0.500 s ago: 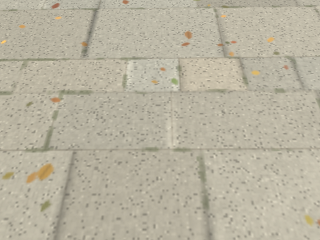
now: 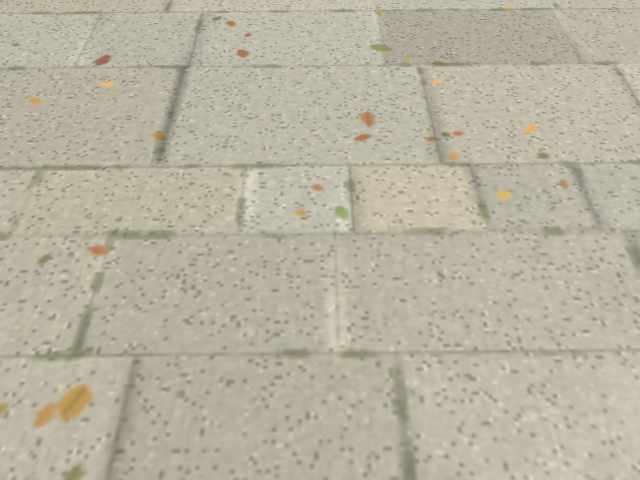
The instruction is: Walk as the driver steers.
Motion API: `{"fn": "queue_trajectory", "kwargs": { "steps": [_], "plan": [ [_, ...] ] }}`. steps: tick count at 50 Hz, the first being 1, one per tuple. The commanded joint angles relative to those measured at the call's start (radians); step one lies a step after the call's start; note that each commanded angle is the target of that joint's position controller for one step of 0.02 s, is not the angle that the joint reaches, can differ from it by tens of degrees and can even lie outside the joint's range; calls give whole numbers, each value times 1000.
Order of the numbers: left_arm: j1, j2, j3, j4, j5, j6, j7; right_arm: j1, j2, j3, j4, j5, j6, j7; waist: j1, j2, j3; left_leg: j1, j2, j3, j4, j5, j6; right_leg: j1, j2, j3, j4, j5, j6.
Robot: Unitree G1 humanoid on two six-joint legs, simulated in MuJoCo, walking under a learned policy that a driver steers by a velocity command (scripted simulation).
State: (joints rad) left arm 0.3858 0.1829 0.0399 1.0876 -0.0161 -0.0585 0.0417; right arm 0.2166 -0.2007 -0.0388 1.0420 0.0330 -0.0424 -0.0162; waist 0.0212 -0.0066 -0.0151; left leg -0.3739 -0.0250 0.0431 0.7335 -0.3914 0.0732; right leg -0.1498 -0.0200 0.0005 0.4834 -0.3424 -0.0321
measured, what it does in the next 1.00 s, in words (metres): walks ahead: left foot, then right foot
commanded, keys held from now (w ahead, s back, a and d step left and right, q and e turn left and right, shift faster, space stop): w+shift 0.92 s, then w+e+shift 0.08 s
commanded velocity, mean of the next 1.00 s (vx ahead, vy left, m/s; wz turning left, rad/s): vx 0.86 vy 0.00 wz -0.01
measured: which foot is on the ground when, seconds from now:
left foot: up 0.00-0.22, down 0.24-0.74, up 0.76-1.00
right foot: down 0.00-0.24, up 0.26-0.70, down 0.72-1.00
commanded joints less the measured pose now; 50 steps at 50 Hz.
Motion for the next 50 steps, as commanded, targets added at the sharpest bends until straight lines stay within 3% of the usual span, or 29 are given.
{"fn": "queue_trajectory", "kwargs": {
  "steps": [1, 3, 5, 6, 7, 9, 10, 11, 12, 13, 14, 15, 16, 18, 20, 26, 30, 33, 35, 36, 37, 38, 39, 40, 41, 43, 45, 48, 50],
  "plan": [
    [106, 148, 38, -14, 0, -55, -4, -202, -84, -23, -125, 13, -67, 23, 39, -116, 168, -546, 123, -98, 246, 25, 30, 228, -373, 501, -379, -342, -212],
    [77, 129, 35, -40, -12, -53, -14, -193, -84, -24, -125, 7, -84, 33, 28, -87, 124, -480, 138, -70, 133, 96, 16, 230, -303, 347, -379, -200, -151],
    [58, 150, 39, -65, -8, -46, -17, -211, -52, -16, -127, 1, -86, 40, 30, -120, 106, -300, 103, -3, 31, 146, -16, 109, -234, 226, -383, -121, -124],
    [79, 154, 40, -48, 70, -43, -33, -226, -43, -14, -163, -93, -44, 78, 32, -154, 119, -200, 63, 63, -17, 132, -31, 24, -192, 170, -403, -147, -131],
    [70, 159, 44, -50, 75, -41, -39, -222, -43, -17, -173, -93, -22, 91, 25, -176, 138, -118, 56, 84, -64, 128, -32, -40, -186, 139, -404, -153, -131],
    [54, 185, 52, -55, 55, -41, -45, -162, -68, -24, -177, -74, -7, 91, -1, -168, 152, 33, 43, 119, -119, 124, -24, -119, -207, 122, -381, -189, -142],
    [28, 196, 55, -59, 50, -42, -47, -81, -86, -32, -160, -68, -9, 84, -44, -143, 144, 139, 29, 129, -143, 129, -18, -160, -207, 106, -326, -147, -143],
    [1, 202, 55, -65, 50, -46, -50, 65, -115, -48, -119, -66, -16, 71, -119, -92, 93, 302, 0, 142, -165, 113, -11, -201, -181, 66, -173, 24, -136],
    [-23, 185, 48, -70, 58, -50, -53, 295, -170, -73, -49, -71, -32, 53, -227, 28, -20, 554, 24, 84, -186, 43, 3, -296, -108, -16, 164, 208, -121],
    [-59, 78, 24, -136, 44, -58, -60, 483, -319, -101, -14, -95, -46, 35, -275, 386, -121, 719, 331, -428, -424, -484, 71, -574, 17, -82, 636, -61, -69],
    [-99, 78, 28, -174, 42, -70, -64, 396, -267, -77, -30, -88, -46, 34, -202, 344, -87, 595, 404, -827, -644, -666, 97, -703, 73, 99, 823, -120, -101],
    [-122, 89, 28, -194, 34, -70, -72, 226, -239, -67, -71, -85, -43, 35, -110, 227, 11, 508, 423, -724, -599, -605, 102, -770, -24, 91, 900, -4, -121],
    [-136, 112, 29, -189, 38, -71, -83, 162, -179, -55, -93, -75, -49, 43, -87, 90, 27, 414, 380, -589, -577, -441, 103, -722, -80, 64, 870, 101, -120],
    [-111, 85, 27, -181, 66, -51, -96, 116, -122, -34, -98, -62, -60, 42, -20, 81, 50, 281, 293, -406, -616, -256, 84, -616, -125, 51, 770, 156, -87],
    [-148, 68, 21, -203, 66, -22, -109, 161, -88, -21, -75, -60, -72, 32, -8, 85, 99, 251, 258, -321, -655, -151, 91, -636, -133, 27, 740, 203, -56],
    [-439, 69, 5, -316, 49, -3, -114, 279, -82, -9, -59, -48, -95, 30, -43, 24, 194, 268, 194, -118, -739, 220, 117, -682, -98, -63, 392, 389, -19],
    [-544, 62, -8, -359, 37, -7, -115, 325, -104, -7, -42, -37, -106, 18, -55, 31, 212, 373, 212, -29, -800, 569, 106, -532, -49, -130, 152, 464, -71],
    [-490, 97, 2, -362, 35, -11, -92, 330, -156, -12, -29, -50, -97, 13, -13, 99, 110, 544, 234, 22, -601, 1217, 80, -386, 54, -181, 101, 346, -122],
    [-233, 163, 29, -298, 36, -14, -71, 318, -211, -28, -19, -74, -69, -5, 109, 159, -47, 576, 256, 33, -238, 1443, 66, -135, 114, -161, 99, 201, -157],
    [-20, 200, 49, -231, 42, -15, -58, 277, -222, -34, -29, -75, -55, -9, 208, 141, -142, 470, 230, 50, 45, 1331, 59, 108, 99, -143, 37, 192, -174],
    [147, 280, 74, -200, 66, -14, -41, 272, -154, -22, -57, -75, -57, -1, 239, 57, -256, 206, 161, 36, 408, 904, 70, 381, -110, 93, 80, -129, -198],
    [105, 319, 90, -196, 76, -13, -53, 372, -8, 4, -91, -13, -79, 31, 84, -275, -358, -206, -48, -63, 770, 3, 29, 599, -359, 736, -142, -478, -298],
    [19, 268, 86, -200, 60, -15, -70, 269, -113, -13, -117, -12, -89, 23, 91, -139, -263, -339, 3, -151, 812, 52, 67, 526, -326, 796, -257, -458, -283],
    [-46, 204, 70, -196, 55, -27, -71, 150, -129, -18, -150, -16, -92, 19, 76, -41, -119, -371, 57, -133, 770, 137, 74, 377, -304, 606, -253, -285, -264],
    [-64, 143, 56, -177, 59, -37, -72, 125, -107, -10, -158, -25, -92, 22, 37, 55, -37, -329, 96, -132, 699, 163, 75, 220, -274, 491, -276, -148, -243],
    [-79, 94, 33, -147, 56, -53, -61, 137, -51, 2, -170, -65, -61, 44, -49, 28, 16, -232, 140, -143, 601, 167, 55, 15, -201, 341, -318, -93, -193],
    [-47, 96, 27, -125, 34, -70, -57, 90, -35, 9, -193, -78, -36, 61, -69, 0, 87, -270, 175, -124, 538, 172, 24, -65, -170, 268, -378, -72, -188],
    [22, 121, 24, -118, 21, -81, -62, -124, -71, 16, -284, -89, -31, 69, -33, 11, 183, -377, 201, -43, 334, 317, -24, -112, -114, 180, -453, 94, -206],
    [46, 123, 22, -125, 15, -85, -64, -234, -72, 26, -329, -82, -40, 76, -12, 18, 204, -290, 171, -6, 105, 454, -47, -151, -69, 125, -463, 266, -199]
  ]
}}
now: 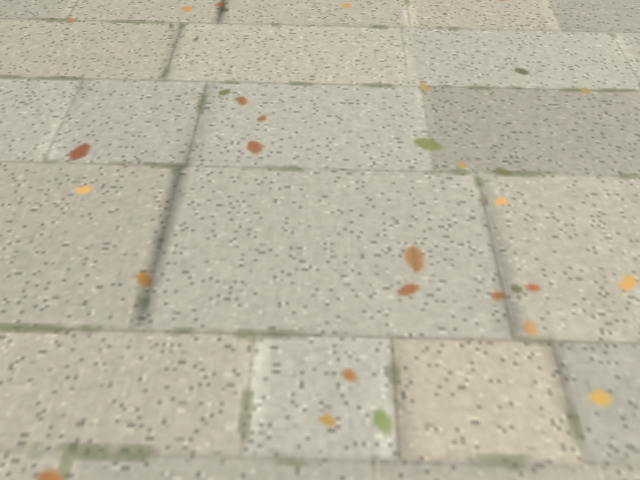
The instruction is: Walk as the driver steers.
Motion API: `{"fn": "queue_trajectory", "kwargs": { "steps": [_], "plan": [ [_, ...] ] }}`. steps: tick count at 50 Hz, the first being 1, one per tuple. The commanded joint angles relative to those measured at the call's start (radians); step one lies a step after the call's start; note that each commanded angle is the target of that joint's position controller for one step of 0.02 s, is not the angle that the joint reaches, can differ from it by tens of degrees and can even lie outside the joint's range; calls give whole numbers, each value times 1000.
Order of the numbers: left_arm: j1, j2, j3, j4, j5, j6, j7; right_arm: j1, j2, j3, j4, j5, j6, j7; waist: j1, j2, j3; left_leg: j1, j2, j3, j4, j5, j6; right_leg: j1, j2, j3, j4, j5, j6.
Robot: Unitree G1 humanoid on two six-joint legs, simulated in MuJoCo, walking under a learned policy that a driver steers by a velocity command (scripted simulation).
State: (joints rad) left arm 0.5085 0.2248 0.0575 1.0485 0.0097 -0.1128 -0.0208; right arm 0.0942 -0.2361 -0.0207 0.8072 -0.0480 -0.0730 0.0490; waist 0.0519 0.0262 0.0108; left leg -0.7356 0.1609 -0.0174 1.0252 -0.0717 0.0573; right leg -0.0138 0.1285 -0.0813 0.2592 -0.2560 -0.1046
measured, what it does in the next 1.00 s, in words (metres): walks ahead, turning right: left foot, then right foot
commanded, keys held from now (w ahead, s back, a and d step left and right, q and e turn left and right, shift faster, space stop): w+e+shift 0.54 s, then w+q+shift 0.46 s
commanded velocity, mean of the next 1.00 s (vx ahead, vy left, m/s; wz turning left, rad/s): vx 1.00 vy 0.00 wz -0.31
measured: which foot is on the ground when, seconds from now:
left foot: up 0.00-0.18, down 0.20-0.66, up 0.68-1.00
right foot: down 0.00-0.18, up 0.20-0.64, down 0.66-1.00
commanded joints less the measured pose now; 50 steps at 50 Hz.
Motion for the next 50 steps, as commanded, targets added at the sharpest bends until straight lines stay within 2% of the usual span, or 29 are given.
{"fn": "queue_trajectory", "kwargs": {
  "steps": [1, 4, 6, 8, 9, 10, 11, 12, 13, 14, 17, 19, 22, 23, 24, 26, 29, 31, 32, 33, 34, 35, 36, 37, 38, 40, 42, 45, 50],
  "plan": [
    [-63, 97, 7, -88, -14, -33, 2, -145, -28, 16, -107, 8, -15, 18, -32, -23, 173, 151, -41, 77, -287, 195, -32, -297, -211, 193, -253, 272, -119],
    [-20, 161, 16, -87, -20, -34, 9, -211, -50, 16, -136, 23, -17, 11, -5, -52, 140, 238, -94, 90, -432, 274, -19, -134, -250, 218, -245, 526, -110],
    [-15, 184, 19, -87, -14, -26, 13, -202, -92, 4, -148, 20, -18, -6, -19, -73, 83, 265, -139, 87, -499, 180, -2, 43, -262, 216, -122, 797, -92],
    [-24, 236, 30, -88, 7, -11, 22, 4, -166, -26, -100, 23, -26, -32, -117, -135, -70, 493, -188, 61, -505, 5, 21, 101, -271, 232, 170, 1008, -61],
    [-67, 255, 38, -100, 11, -2, 24, 205, -201, -44, -46, 24, -30, -50, -223, -124, -169, 723, -158, 49, -523, -23, 24, -3, -237, 220, 422, 888, -50],
    [-82, 176, 25, -133, 18, -2, 21, 399, -278, -68, -19, -2, -29, -73, -281, -62, -310, 980, 37, -129, -464, -294, 29, -206, -186, 205, 742, 602, -54],
    [58, -19, -15, -184, -49, -2, 13, 375, -342, -85, -21, -51, -31, -65, -142, 273, -457, 1239, 338, -653, -620, -618, 114, -588, -58, 161, 1101, -204, -24],
    [-34, 93, 0, -201, -49, 2, 22, 312, -262, -83, -37, -26, -24, -49, -157, 209, -409, 1145, 302, -782, -767, -734, 97, -679, -99, 187, 1175, -151, -53],
    [-137, 124, 10, -211, -37, 11, 21, 222, -180, -66, -35, -18, -27, -46, -139, 119, -214, 982, 251, -570, -772, -634, 73, -724, -155, 169, 1145, -36, -52],
    [-170, 116, 9, -211, -25, 19, 13, 192, -131, -57, -25, -16, -30, -42, -121, 26, -131, 856, 217, -421, -777, -438, 64, -699, -190, 162, 1103, 11, -45],
    [-203, 42, 1, -246, 13, 68, -19, 236, -51, -35, 45, 8, -43, -41, -58, 63, -34, 675, 145, -140, -811, -186, 18, -657, -251, 148, 1070, 29, -26],
    [-280, 26, -6, -296, 18, 92, -34, 244, -48, -35, 69, 32, -57, -35, -41, 64, 19, 640, 133, -13, -847, -85, -5, -724, -275, 125, 1050, 71, -15],
    [-399, 32, -20, -360, 15, 99, -55, 230, -61, -35, 74, 26, -74, -31, -23, 52, 85, 565, 74, 171, -898, 83, -23, -725, -262, 63, 912, 245, -13],
    [-422, 51, -16, -355, 7, 103, -56, 240, -55, -34, 82, 23, -73, -34, -33, 27, 87, 594, 17, 238, -901, 167, -43, -724, -225, 29, 881, 285, -22],
    [-453, 44, -26, -394, 7, 102, -62, 252, -103, -39, 78, 22, -81, -35, -14, 54, 117, 579, 70, 247, -908, 248, -40, -708, -251, 24, 770, 309, -33],
    [-539, 66, -29, -415, 18, 99, -71, 289, -123, -41, 95, 27, -77, -46, -27, 6, 168, 639, 57, 317, -925, 400, -57, -677, -217, -56, 611, 329, -56],
    [-511, 89, -29, -391, 27, 84, -68, 364, -187, -42, 106, 27, -56, -74, -2, 43, 111, 744, 85, 326, -826, 955, -41, -474, -94, -110, 480, 293, -101],
    [-273, 152, -4, -314, 29, 76, -43, 326, -265, -55, 100, 20, -24, -83, 130, 98, -2, 774, 125, 297, -543, 1155, 13, -227, -30, -60, 438, 139, -129],
    [-60, 200, 23, -244, 32, 77, -23, 280, -271, -56, 88, 12, -7, -84, 225, 100, -92, 717, 123, 272, -277, 1073, 48, -17, -34, -4, 367, 70, -152],
    [29, 259, 53, -212, 40, 83, -1, 277, -235, -55, 87, 13, 1, -77, 246, 33, -149, 544, 32, 260, 121, 591, 51, 177, -122, 126, 328, -55, -166],
    [-72, 350, 65, -240, 64, 78, 8, 432, -52, -20, 36, 52, -8, -52, 30, -286, -252, 155, -137, 145, 527, -438, 19, 430, -447, 585, 265, -113, -190],
    [-66, 323, 71, -256, 40, 73, 6, 343, -118, -24, -6, 78, -24, -56, 99, -159, -346, 37, -169, -64, 596, -343, 45, 415, -499, 799, 51, -284, -211],
    [-119, 262, 60, -237, 41, 60, 15, 259, -134, -29, -14, 80, -30, -57, 63, -70, -129, -31, -117, -49, 555, -244, 44, 235, -483, 675, -16, -275, -191],
    [-161, 193, 43, -225, 38, 44, 14, 257, -120, -26, -2, 70, -27, -52, 11, 11, -4, 3, -66, -47, 462, -190, 48, 55, -456, 558, -50, -210, -159],
    [-202, 158, 32, -217, 39, 24, 12, 263, -95, -23, 17, 56, -11, -45, -34, 38, 34, 60, -31, -65, 398, -163, 45, -55, -418, 449, -71, -138, -119],
    [-208, 94, 11, -196, 23, -4, 15, 322, -59, -22, 54, 35, 33, -22, -89, 9, 63, 165, 3, -80, 320, -126, 26, -193, -362, 289, -121, -47, -48],
    [-184, 101, 11, -173, 5, -27, 7, 264, -45, -26, 36, 38, 54, -7, -93, -20, 97, 109, 17, -70, 253, -68, 16, -196, -329, 154, -148, 117, 18],
    [-147, 91, 7, -156, 8, -39, 0, 112, -33, -21, -11, 55, 54, 3, -55, -56, 122, 54, -34, 34, 85, 91, 29, -151, -226, -71, -165, 442, 98],
    [-94, 126, -9, -143, -1, -35, 36, -29, -46, -5, -74, 42, 34, 20, -51, -69, 111, 134, -143, 223, -260, 219, 87, 14, -241, -208, -108, 1013, 135]
  ]
}}
Over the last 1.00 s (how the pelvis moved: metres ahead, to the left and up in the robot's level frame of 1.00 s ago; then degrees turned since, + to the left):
0.69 0.08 0.00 0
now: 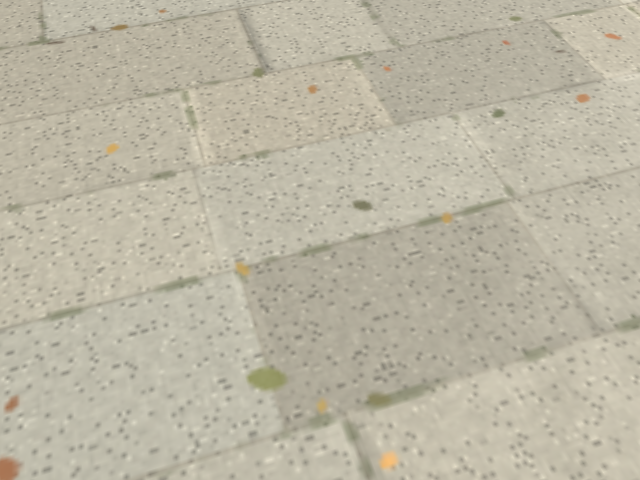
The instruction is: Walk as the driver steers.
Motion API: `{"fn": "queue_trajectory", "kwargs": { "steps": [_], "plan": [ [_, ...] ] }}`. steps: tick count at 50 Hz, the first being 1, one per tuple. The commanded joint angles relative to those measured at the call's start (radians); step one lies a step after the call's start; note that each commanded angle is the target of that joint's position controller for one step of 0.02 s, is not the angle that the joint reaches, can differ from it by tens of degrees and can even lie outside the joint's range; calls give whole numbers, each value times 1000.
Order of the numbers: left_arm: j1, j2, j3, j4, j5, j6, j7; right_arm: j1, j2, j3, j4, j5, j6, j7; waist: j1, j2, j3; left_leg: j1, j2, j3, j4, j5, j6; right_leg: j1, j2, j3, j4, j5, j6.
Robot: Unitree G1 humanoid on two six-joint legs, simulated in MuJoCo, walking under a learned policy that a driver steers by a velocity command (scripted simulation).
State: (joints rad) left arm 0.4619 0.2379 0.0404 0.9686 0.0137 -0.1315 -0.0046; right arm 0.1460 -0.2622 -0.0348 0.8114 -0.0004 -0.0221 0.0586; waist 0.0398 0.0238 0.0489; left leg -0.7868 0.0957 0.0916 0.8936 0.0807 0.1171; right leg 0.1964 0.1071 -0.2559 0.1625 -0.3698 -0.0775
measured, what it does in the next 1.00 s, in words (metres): walks ahead, turning left: left foot, then right foot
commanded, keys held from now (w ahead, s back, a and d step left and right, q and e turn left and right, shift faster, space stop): w+q+shift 0.70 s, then w+shift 0.26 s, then w+e+shift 0.04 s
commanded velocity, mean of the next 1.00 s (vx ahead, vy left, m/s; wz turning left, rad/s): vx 1.00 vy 0.00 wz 0.79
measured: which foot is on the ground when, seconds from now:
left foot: up 0.00-0.10, down 0.12-0.54, up 0.56-0.96, down 0.98-1.00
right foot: down 0.00-0.12, up 0.14-0.50, down 0.52-0.98, up 1.00-1.00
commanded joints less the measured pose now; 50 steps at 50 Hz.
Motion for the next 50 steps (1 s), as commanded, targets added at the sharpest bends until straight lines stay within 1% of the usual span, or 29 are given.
{"fn": "queue_trajectory", "kwargs": {
  "steps": [1, 3, 5, 6, 7, 8, 9, 10, 12, 13, 15, 18, 22, 24, 26, 27, 28, 29, 30, 31, 32, 33, 36, 39, 43, 46, 48, 49, 50],
  "plan": [
    [-43, 142, 11, -66, -5, -12, 37, -65, -36, 7, -78, -10, -15, 14, -59, -94, 39, 239, -110, 137, -171, 72, 40, -147, -246, -40, 46, 1302, 113],
    [-91, 205, 26, -89, 3, 11, 69, 93, -98, -13, -39, -10, -1, 10, -162, -150, -54, 414, -175, 153, -186, -14, 63, -94, -297, -35, 248, 1570, 117],
    [-239, 255, 47, -142, 23, 46, 73, 503, -194, -63, 75, -12, 10, -11, -372, -145, -195, 802, -177, 38, -197, -173, 141, -258, -325, 16, 765, 1517, 89],
    [-304, 224, 49, -148, 19, 57, 48, 580, -224, -90, 106, 9, 8, -30, -411, 0, -166, 923, -126, -59, -317, -186, 206, -439, -174, 5, 1239, 767, 71],
    [-334, 34, -5, -214, 43, 33, 24, 465, -242, -90, 115, 13, 15, -38, -251, 219, -40, 960, -70, -251, -202, 4, 232, -842, -23, 101, 1567, -120, 63],
    [-244, 14, -25, -327, 11, 7, 12, 375, -283, -90, 67, -17, 15, -39, -129, 231, -216, 1125, 87, -725, -413, -245, 415, -1091, -28, 315, 1640, -145, 87],
    [-262, 69, -32, -334, 30, -22, 5, 331, -228, -88, 31, -28, 14, -48, -127, 62, -174, 1047, 162, -914, -653, -576, 384, -1136, -85, 377, 1516, -69, 66],
    [-283, 121, -21, -318, 29, -27, 0, 288, -166, -75, 28, -31, 9, -53, -81, -105, -53, 872, 148, -860, -711, -636, 327, -1096, -137, 372, 1399, 13, 69],
    [-289, 115, -29, -318, 65, 10, 1, 237, -166, -66, 13, -16, -21, -61, -5, -157, 35, 605, 63, -716, -719, -482, 279, -972, -191, 363, 1240, 25, 108],
    [-300, 109, -34, -324, 69, 37, -2, 225, -151, -58, 13, -9, -37, -63, 13, -162, 63, 488, 16, -635, -736, -444, 262, -911, -219, 347, 1156, 31, 130],
    [-395, 100, -45, -372, 62, 59, -11, 223, -177, -64, -2, -4, -63, -58, -6, -126, 84, 356, -63, -514, -771, -300, 240, -810, -235, 289, 938, 119, 156],
    [-537, 60, -65, -432, 27, 59, -22, 273, -187, -77, 0, 8, -67, -49, -87, -43, 60, 393, -133, -423, -728, -48, 170, -705, -199, 246, 612, 379, 145],
    [-590, 83, -60, -468, 11, 50, -13, 314, -208, -95, -9, 5, -58, -43, -147, 40, -11, 623, -98, -464, -628, 166, 113, -650, -132, 253, 392, 449, 113],
    [-480, 147, -33, -441, 11, 42, 2, 280, -236, -103, -27, 0, -61, -49, -89, 48, -96, 688, -90, -484, -474, 359, 67, -479, -88, 271, 333, 363, 96],
    [-107, 247, 16, -355, 12, 31, 32, 171, -270, -108, -58, -9, -71, -42, 131, 33, -293, 559, -132, -451, -47, 339, 27, -70, -146, 308, 380, 203, 64],
    [118, 312, 42, -316, 42, 29, 51, 140, -120, -68, -99, -15, -83, -45, 189, -137, -426, 374, -188, -372, 300, -225, 36, 168, -387, 547, 373, -161, 52],
    [-14, 392, 57, -335, 69, 35, 38, 277, -36, -33, -174, 46, -79, -42, 20, -494, -517, 92, -253, -260, 523, -598, 4, 261, -621, 1177, 107, -387, -49],
    [-142, 279, 53, -363, 59, 45, 27, 230, -120, -32, -132, 12, -54, -55, 17, -298, -365, -19, -147, -229, 589, -479, 14, 131, -570, 1145, 82, -564, -74],
    [-194, 184, 30, -365, 46, 50, 23, 151, -151, -40, -130, -12, -42, -47, 27, -158, -235, -26, -104, -194, 537, -395, 4, 0, -511, 923, 103, -430, -60],
    [-187, 150, 23, -337, 48, 52, 20, 110, -149, -41, -133, -22, -32, -33, 21, -62, -155, 1, -73, -182, 496, -366, -7, -111, -468, 762, 102, -209, -47],
    [-147, 142, 19, -296, 44, 49, 23, 54, -129, -38, -155, -37, -22, -16, 18, -53, -107, 10, -43, -184, 469, -364, -10, -179, -424, 633, 91, -70, -27],
    [-121, 132, 16, -261, 36, 40, 21, 59, -101, -29, -175, -39, -7, -2, -7, -104, -82, 11, -22, -182, 458, -360, -17, -220, -413, 551, 81, 9, -16],
    [-83, 99, 9, -204, 10, 11, -3, -23, -63, -6, -239, -41, 18, 16, -35, -110, -36, -33, 8, -172, 425, -301, -21, -278, -394, 380, 28, 234, 3],
    [-117, 136, 13, -189, 19, -9, -8, -93, -75, 7, -282, -37, 15, 23, -72, -104, 30, -6, -14, -170, 240, -163, -23, -355, -354, 223, -51, 366, -3],
    [-22, 187, 18, -137, 14, -6, -9, -228, -63, 30, -295, -38, -5, 43, -24, -49, 109, 194, -84, 1, -123, -66, 27, -345, -327, 73, -165, 609, -2],
    [33, 275, 29, -110, 16, 19, 12, -165, -105, 18, -262, -51, -16, 23, -83, -132, 3, 342, -196, 65, -204, -220, 72, -129, -365, 33, 88, 1331, -4],
    [-9, 314, 33, -117, 10, 48, 26, 178, -165, -16, -154, -55, -22, -4, -258, -164, -180, 731, -227, 13, -316, -272, 117, -199, -374, 26, 555, 1400, -8],
    [3, 261, 21, -137, 10, 50, 24, 302, -233, -45, -112, -69, -20, -26, -285, -106, -273, 1020, -97, -164, -308, -401, 131, -438, -334, 50, 898, 962, -8],
    [93, 101, -9, -193, -19, 44, -2, 248, -328, -69, -136, -66, -17, -41, -132, 204, -424, 1317, 255, -699, -386, -492, 198, -833, -139, 132, 1333, -113, 36]
  ]
}}
Over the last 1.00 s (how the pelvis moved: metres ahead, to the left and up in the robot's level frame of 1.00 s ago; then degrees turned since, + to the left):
0.88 -0.20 -0.01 -18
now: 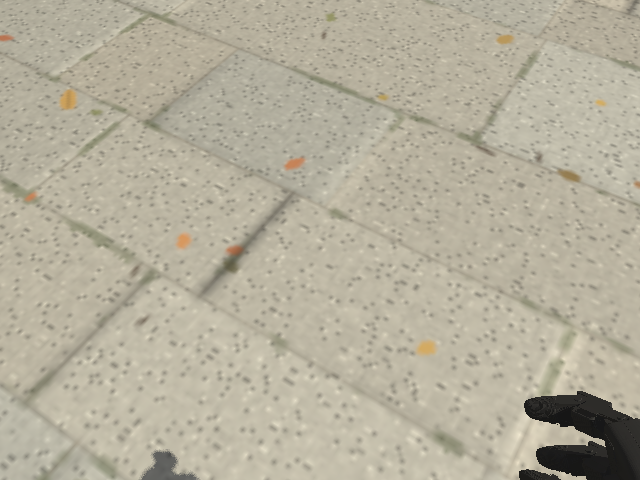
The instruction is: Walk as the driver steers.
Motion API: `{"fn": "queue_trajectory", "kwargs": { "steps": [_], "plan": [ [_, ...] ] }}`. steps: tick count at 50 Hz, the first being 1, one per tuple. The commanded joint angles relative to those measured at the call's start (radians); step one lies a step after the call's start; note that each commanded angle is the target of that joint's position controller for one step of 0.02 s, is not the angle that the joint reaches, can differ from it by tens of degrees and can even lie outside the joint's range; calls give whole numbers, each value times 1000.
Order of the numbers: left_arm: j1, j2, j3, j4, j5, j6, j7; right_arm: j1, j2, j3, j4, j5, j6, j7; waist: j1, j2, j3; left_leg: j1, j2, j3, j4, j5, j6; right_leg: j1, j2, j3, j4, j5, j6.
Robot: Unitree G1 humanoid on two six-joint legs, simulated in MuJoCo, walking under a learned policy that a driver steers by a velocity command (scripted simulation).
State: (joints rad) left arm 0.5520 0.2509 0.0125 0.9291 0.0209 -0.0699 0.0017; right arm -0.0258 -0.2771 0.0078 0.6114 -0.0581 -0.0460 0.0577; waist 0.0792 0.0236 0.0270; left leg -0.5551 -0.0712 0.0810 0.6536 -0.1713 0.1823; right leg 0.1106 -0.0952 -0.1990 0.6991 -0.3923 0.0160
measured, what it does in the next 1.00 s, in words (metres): walks ahead, turning right: right foot, then left foot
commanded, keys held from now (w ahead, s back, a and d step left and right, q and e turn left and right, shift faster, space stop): w+e+shift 0.18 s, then e+shift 0.68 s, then shift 0.14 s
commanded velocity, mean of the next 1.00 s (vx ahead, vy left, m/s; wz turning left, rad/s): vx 0.41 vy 0.00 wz -0.69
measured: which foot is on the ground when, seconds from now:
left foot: down 0.00-0.38, up 0.40-0.80, down 0.82-1.00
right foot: up 0.00-0.36, down 0.38-0.82, up 0.84-1.00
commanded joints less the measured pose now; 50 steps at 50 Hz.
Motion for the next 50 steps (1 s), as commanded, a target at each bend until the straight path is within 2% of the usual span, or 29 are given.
{"fn": "queue_trajectory", "kwargs": {
  "steps": [1, 3, 6, 9, 10, 12, 13, 15, 16, 18, 19, 20, 21, 22, 23, 24, 27, 30, 33, 37, 39, 40, 42, 43, 44, 45, 46, 48, 50],
  "plan": [
    [-116, 181, 34, -193, -36, -27, -1, 463, -300, -119, 52, 5, 9, -49, -250, 38, -466, 1057, 459, -836, -285, -232, 151, -867, 94, 269, 904, -33, -89],
    [-197, 135, 23, -196, -36, -30, -5, 396, -186, -96, 122, 12, -19, -57, -159, -55, -93, 682, 383, -537, -360, -56, 92, -890, 0, 267, 732, 95, -95],
    [-119, 86, 21, -132, -3, 33, -33, 331, -79, -65, 145, 24, -59, -54, -51, -17, 0, 398, 294, -309, -477, -31, 8, -723, -54, 291, 590, 128, -76],
    [-263, 63, 24, -174, -3, 54, -51, 355, -76, -64, 178, 42, -89, -42, -57, 7, 86, 374, 250, -124, -561, 150, -44, -826, -59, 259, 485, 249, -73],
    [-313, 52, 20, -195, -6, 49, -52, 345, -67, -60, 184, 41, -94, -41, -52, 11, 122, 354, 218, -39, -556, 376, -64, -826, -39, 223, 413, 306, -71],
    [-346, 19, 6, -219, -3, 33, -61, 299, -70, -54, 173, 50, -102, -43, -25, 23, 124, 307, 181, 106, -494, 700, -101, -727, -8, 139, 218, 451, -77],
    [-393, 20, 3, -226, -2, 23, -72, 313, -63, -50, 179, 59, -107, -51, -47, -2, 125, 317, 166, 138, -480, 745, -116, -679, 25, 77, 98, 534, -81],
    [-375, 32, 6, -209, 4, 14, -89, 351, -112, -58, 187, 70, -116, -73, -52, 3, 59, 400, 165, 157, -385, 856, -147, -546, 112, 2, -50, 669, -101],
    [-368, 85, 36, -238, -63, -11, -86, 325, -211, -82, 147, 72, -91, -109, -46, 69, -37, 458, 182, 115, -266, 1024, -193, -478, 160, 30, -32, 637, -90],
    [-110, 210, 91, -192, -62, 2, -83, 238, -256, -98, 107, 59, -48, -138, 105, 113, -177, 463, 208, 94, 51, 1134, -237, -223, 204, 58, -36, 580, -116],
    [64, 250, 115, -149, -54, 20, -65, 169, -238, -97, 90, 72, -39, -130, 207, 33, -201, 325, 158, 99, 406, 871, -262, -19, 149, 151, -115, 677, -170],
    [77, 240, 107, -128, -47, 38, -30, 126, -86, -60, 76, 55, -53, -91, 181, -296, -113, 61, -58, 94, 858, -339, -286, 98, 67, 278, -190, 996, -214],
    [-73, 293, 85, -208, 44, 4, -29, 423, 1, -28, 32, 60, -73, -71, -52, -371, -324, -170, -83, -186, 1147, -508, -305, 278, -176, 771, -118, 1277, -444],
    [-161, 297, 107, -301, 41, 7, -33, 410, -121, -35, 16, 58, -84, -58, 0, -170, -510, -130, -44, -301, 1116, -414, -266, 279, -232, 908, -238, 1012, -496],
    [-258, 276, 107, -342, 4, 9, -35, 322, -162, -49, -21, 71, -81, -54, -47, -22, -344, -173, -18, -282, 997, -365, -227, 103, -178, 891, -325, 677, -479],
    [-333, 225, 94, -360, -35, 11, -32, 285, -168, -57, -19, 55, -65, -66, -99, 119, -240, -158, 36, -259, 893, -317, -217, -71, -126, 845, -382, 462, -424],
    [-387, 209, 92, -377, -33, 21, -20, 258, -161, -65, -31, 38, -15, -83, -145, 70, -72, -40, 69, -242, 655, -292, -254, -428, -15, 693, -410, 650, -369],
    [-358, 227, 106, -359, -41, 47, 17, 176, -77, -44, -56, 35, -14, -99, -120, 22, -146, 35, 25, -197, 332, -169, -294, -463, 85, 569, -328, 882, -304],
    [-372, 234, 116, -377, -59, 94, 48, 121, -78, -47, -56, 57, -1, -99, -95, -71, -244, 64, -8, -221, 171, -8, -305, -386, 109, 585, -274, 725, -223],
    [-372, 203, 114, -404, -50, 118, 54, 32, -94, -62, -65, 58, -9, -88, -54, -166, -183, 78, -20, -263, -12, 18, -284, -356, 110, 698, -247, 454, -176],
    [-398, 190, 114, -424, -48, 118, 49, 58, -118, -81, -49, 59, -24, -80, -70, -198, -163, 159, -7, -276, -159, 42, -258, -351, 117, 749, -198, 383, -153],
    [-424, 178, 110, -436, -50, 118, 45, 102, -121, -89, -28, 61, -31, -77, -97, -187, -159, 260, 21, -262, -285, 151, -234, -388, 148, 737, -139, 290, -128],
    [-339, 86, 80, -439, -32, 118, 37, 119, -184, -103, -50, 30, -12, -88, -44, 108, -191, 540, 369, -563, -292, 438, -44, -681, 326, 464, 244, -296, -43],
    [-279, 175, 99, -467, -32, 104, 16, 156, -191, -112, -35, 6, -6, -86, 3, 300, -258, 531, 528, -793, -331, 385, 94, -769, 248, 415, 449, -291, 3],
    [-282, 247, 116, -427, -38, 103, 10, 111, -135, -104, -62, 18, -1, -91, -24, 211, -204, 489, 466, -712, -323, 285, 102, -785, 182, 383, 549, -205, 41],
    [-308, 263, 123, -398, -43, 112, 13, 94, -92, -93, -67, 28, 11, -97, -46, 112, -156, 434, 374, -551, -301, 193, 48, -785, 161, 364, 595, -120, 57],
    [-317, 234, 115, -384, -40, 123, 22, 88, -92, -88, -73, 37, 24, -101, -48, 47, -140, 389, 312, -475, -301, 143, 10, -767, 152, 339, 633, -72, 65],
    [-345, 170, 88, -398, -37, 122, 21, 102, -122, -90, -57, 36, 37, -105, -60, 38, -97, 314, 266, -380, -322, 234, 12, -736, 146, 284, 593, -25, 67],
    [-368, 130, 71, -406, -38, 112, 22, 136, -129, -94, -37, 32, 45, -103, -77, 84, -130, 357, 250, -325, -317, 312, 27, -703, 143, 252, 476, -34, 68]
  ]
}}
Over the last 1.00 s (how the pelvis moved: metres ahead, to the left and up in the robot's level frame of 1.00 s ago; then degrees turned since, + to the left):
0.85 0.27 -0.02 48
